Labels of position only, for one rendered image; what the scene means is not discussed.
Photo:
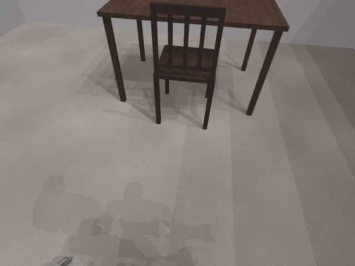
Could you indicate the table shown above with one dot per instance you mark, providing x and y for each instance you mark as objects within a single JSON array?
[{"x": 250, "y": 14}]

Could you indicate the left robot hand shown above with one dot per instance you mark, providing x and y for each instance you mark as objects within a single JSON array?
[{"x": 60, "y": 260}]

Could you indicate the chair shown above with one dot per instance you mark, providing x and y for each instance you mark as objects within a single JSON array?
[{"x": 197, "y": 65}]

